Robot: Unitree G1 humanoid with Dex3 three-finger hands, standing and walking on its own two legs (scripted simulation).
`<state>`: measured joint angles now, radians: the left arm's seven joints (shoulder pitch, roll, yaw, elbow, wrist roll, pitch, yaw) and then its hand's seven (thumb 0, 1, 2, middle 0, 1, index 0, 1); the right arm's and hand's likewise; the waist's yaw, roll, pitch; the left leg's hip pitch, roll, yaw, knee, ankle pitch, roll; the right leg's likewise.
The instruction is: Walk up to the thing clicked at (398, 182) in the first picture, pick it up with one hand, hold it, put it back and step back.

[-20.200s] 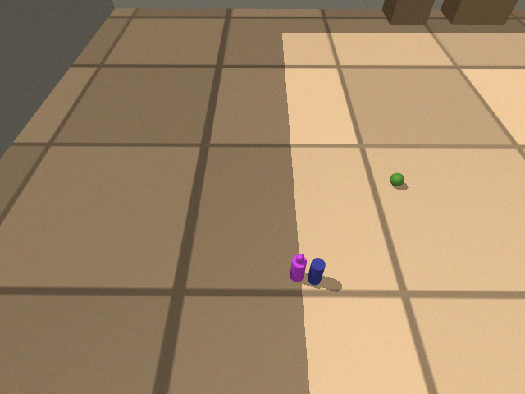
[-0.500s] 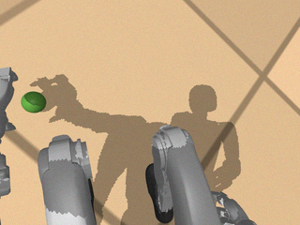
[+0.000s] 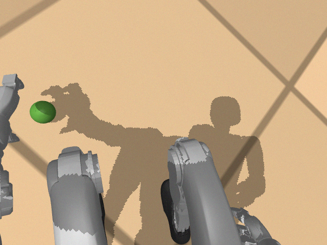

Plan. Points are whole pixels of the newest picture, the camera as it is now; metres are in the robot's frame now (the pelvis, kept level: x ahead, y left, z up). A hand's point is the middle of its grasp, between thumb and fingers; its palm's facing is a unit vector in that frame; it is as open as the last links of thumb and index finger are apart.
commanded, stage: rise first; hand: left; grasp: from above
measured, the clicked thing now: (43, 112) +0.45 +0.31 -0.29
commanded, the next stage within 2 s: approach in 0.18 s
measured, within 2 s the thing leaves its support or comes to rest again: neither
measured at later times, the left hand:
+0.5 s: hand (19, 115) +0.41 +0.32 -0.18, palm faces -0.46 -0.08 -0.88, open 14.0 cm
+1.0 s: hand (22, 110) +0.43 +0.32 -0.19, palm faces -0.50 -0.13 -0.86, open 14.1 cm
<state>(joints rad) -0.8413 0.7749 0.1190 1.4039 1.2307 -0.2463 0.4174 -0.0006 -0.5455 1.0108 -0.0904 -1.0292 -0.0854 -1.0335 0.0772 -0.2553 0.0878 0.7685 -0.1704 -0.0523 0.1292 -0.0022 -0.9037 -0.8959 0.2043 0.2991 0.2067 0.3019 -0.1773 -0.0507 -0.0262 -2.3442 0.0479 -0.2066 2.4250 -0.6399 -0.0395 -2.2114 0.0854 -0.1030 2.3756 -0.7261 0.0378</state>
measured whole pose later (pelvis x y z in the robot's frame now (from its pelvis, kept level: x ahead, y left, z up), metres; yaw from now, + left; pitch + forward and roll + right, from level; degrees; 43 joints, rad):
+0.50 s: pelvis +0.00 +0.00 +0.00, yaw +0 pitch +31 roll -8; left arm -0.89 0.75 0.03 1.44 1.23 -0.23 0.44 0.00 -0.53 0.99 -0.09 -1.06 -0.09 -1.05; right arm 0.09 -0.25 0.10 0.78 -0.17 -0.06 0.12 0.00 -0.90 -0.89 0.20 0.30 0.21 0.30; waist -0.19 -0.06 -0.03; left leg -2.35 0.04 -0.20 2.42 -0.63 -0.04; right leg -2.21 0.08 -0.10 2.37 -0.72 0.04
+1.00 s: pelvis +0.00 +0.00 -0.01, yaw +0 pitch +31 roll -7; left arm -0.95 0.78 0.08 1.54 1.13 -0.11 0.39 0.00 -0.53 0.98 -0.08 -1.05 -0.09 -1.04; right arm 0.12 -0.27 0.14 0.75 -0.18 -0.09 0.15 0.00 -0.90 -0.89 0.20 0.30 0.21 0.30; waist -0.25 -0.03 0.03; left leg -2.35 0.06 -0.20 2.44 -0.64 -0.03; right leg -2.24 0.10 -0.10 2.39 -0.71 0.04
